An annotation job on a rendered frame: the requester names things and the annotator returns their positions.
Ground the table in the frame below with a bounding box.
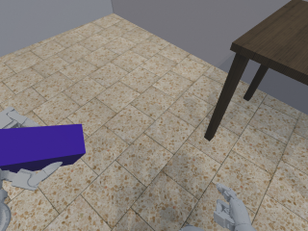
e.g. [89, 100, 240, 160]
[204, 0, 308, 141]

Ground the left robot hand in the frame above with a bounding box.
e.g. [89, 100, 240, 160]
[0, 106, 63, 191]

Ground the left robot forearm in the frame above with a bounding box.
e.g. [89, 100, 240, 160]
[0, 189, 12, 231]

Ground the sponge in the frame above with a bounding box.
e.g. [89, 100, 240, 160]
[0, 123, 86, 173]

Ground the right robot hand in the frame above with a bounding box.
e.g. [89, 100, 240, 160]
[214, 183, 252, 231]

